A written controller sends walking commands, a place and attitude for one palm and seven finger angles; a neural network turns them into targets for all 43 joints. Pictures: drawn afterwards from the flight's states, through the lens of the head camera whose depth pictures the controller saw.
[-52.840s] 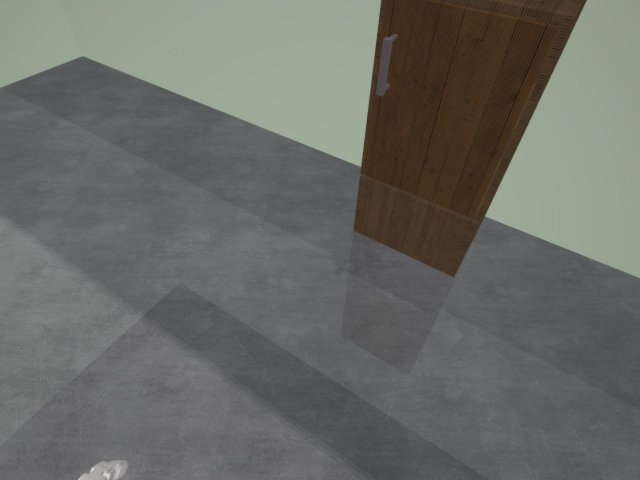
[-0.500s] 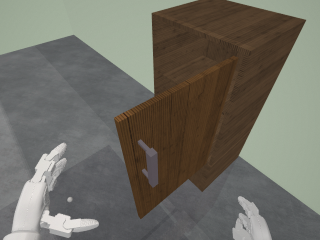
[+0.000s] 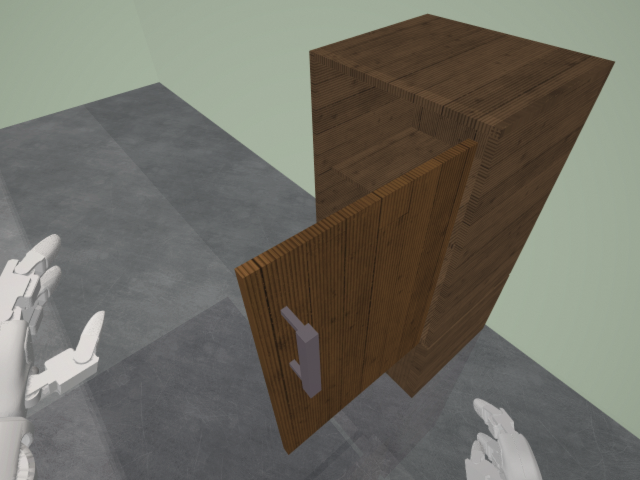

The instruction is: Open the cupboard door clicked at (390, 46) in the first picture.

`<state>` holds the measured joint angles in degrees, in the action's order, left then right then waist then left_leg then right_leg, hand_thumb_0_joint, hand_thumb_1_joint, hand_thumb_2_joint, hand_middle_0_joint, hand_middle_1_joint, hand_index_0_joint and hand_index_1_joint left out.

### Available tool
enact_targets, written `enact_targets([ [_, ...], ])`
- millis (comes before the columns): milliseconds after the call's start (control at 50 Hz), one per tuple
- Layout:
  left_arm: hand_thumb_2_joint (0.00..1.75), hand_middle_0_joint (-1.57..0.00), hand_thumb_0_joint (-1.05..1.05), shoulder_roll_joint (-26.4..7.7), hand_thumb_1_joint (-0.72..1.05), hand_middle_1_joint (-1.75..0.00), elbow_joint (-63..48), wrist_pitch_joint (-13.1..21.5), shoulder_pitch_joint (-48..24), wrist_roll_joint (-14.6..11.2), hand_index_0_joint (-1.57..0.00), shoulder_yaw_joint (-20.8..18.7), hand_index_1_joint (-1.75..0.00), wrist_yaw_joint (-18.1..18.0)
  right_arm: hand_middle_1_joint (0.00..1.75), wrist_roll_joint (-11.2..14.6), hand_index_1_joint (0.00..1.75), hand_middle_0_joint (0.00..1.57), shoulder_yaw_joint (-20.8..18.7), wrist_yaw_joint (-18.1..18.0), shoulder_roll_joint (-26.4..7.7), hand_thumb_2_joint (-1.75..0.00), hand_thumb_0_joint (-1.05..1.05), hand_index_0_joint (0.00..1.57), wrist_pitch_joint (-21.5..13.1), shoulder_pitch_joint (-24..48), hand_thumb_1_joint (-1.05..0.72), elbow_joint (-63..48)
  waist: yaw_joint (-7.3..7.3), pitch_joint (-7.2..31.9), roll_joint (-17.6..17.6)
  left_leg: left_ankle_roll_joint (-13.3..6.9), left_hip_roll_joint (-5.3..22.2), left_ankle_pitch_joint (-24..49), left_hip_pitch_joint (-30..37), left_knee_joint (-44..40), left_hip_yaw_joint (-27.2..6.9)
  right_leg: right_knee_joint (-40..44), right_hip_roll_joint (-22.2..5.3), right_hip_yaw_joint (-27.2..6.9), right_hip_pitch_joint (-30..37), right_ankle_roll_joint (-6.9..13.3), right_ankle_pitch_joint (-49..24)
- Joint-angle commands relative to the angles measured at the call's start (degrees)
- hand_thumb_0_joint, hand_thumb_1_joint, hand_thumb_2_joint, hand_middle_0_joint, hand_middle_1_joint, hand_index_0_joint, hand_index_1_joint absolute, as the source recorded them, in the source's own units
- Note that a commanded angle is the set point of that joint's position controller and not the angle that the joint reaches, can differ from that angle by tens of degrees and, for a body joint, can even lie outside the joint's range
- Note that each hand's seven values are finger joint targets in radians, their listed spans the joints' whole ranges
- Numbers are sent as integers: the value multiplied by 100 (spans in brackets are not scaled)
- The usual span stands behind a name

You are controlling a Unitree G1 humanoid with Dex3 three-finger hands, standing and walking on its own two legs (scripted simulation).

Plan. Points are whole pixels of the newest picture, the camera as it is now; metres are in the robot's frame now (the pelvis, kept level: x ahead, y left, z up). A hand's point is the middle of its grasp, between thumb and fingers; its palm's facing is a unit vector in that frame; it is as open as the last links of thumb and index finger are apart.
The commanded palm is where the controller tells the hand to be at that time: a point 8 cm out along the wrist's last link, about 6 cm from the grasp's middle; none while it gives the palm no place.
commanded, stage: draw the hand back to the body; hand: left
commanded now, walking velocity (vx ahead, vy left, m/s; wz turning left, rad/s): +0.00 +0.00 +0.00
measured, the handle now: (300, 353) +0.29 +0.07 -0.01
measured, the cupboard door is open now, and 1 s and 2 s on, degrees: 89 89 89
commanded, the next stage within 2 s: step back with the hand held close in 0.40 s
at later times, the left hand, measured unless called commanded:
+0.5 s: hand (100, 348) +0.19 +0.24 +0.16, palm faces +0.44 -0.80 -0.40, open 7.4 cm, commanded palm +0.14 +0.27 +0.18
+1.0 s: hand (67, 375) +0.16 +0.25 +0.16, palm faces +0.33 -0.79 -0.52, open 7.4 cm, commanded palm +0.10 +0.29 +0.18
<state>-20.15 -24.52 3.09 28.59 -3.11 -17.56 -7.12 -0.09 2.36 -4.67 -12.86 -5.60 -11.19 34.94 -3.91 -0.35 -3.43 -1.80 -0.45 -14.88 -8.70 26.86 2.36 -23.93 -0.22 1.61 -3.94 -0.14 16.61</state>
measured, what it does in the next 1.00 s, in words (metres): shifts its weight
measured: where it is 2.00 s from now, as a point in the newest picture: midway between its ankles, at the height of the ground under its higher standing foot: outside the picture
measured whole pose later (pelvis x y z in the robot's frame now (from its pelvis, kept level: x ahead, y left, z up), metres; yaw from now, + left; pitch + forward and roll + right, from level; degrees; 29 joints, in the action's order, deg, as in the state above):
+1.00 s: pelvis -0.05 +0.00 +0.00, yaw -2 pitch +0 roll -1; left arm -25.1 -28.4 8.4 32.9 -2.9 -22.9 -7.5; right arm 0.9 -1.0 -5.7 -13.4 0.7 -9.8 31.6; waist 0.0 -2.0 -1.7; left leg -1.8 1.1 -10.0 -17.4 27.3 3.7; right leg -25.4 1.1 0.3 -13.8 0.0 11.7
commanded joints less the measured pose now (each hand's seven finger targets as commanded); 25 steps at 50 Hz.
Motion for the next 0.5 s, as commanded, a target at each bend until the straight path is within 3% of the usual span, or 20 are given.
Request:
enact_targets([
  [0,90,-20,0,-1103,90,-30,-1164,412,-747,-51,-20,-920,-30,-119,30,13,30,20,-269,-54,-640,-90,0,20,-276,725,-90,-853,-1,382,-143,88,231,1518,514,-499,-221,405,16,8,-223,139,-1387],
  [60,90,-20,0,-772,90,-30,-803,366,-432,-69,-20,-644,-30,-48,30,11,30,20,-294,-10,-651,-90,0,20,-236,722,-90,-823,13,244,34,71,237,1739,545,-504,-185,430,13,22,-222,113,-1573],
  [140,90,-20,0,-982,90,-30,-869,391,-623,-72,-20,-746,-30,-34,30,8,30,20,-328,-22,-686,-90,0,20,-193,803,-90,-838,-9,217,175,37,202,1397,543,-550,-162,556,18,-11,-217,111,-1395],
  [240,90,-20,0,-1183,90,-30,-1154,469,-724,-64,-20,-907,-30,-51,30,4,30,20,-332,-61,-640,-90,0,20,-243,843,-90,-804,-30,402,-45,22,148,1493,632,-467,-90,593,-11,-83,-119,112,-1615],
  [320,90,-20,0,-1097,90,-30,-1059,492,-664,-72,-20,-864,-30,-53,30,1,30,20,-335,-72,-608,-90,0,20,-289,837,-90,-770,-16,304,-97,11,140,1429,699,-467,-49,647,-15,-97,-240,86,-1579],
  [360,90,-20,0,-1010,90,-30,-838,470,-548,-96,-20,-818,-30,-35,30,4,30,20,-342,-77,-608,-90,0,20,-286,847,-90,-742,-8,160,74,-1,153,1378,655,-476,-40,690,-14,-117,-288,72,-1566],
  [480,90,-20,0,-1011,90,-30,-874,523,-591,-95,-20,-801,-30,-22,30,5,30,20,-358,-65,-608,-90,0,20,-297,857,-90,-719,-13,208,48,-5,145,1335,696,-517,-44,724,-6,-114,-263,65,-1492],
])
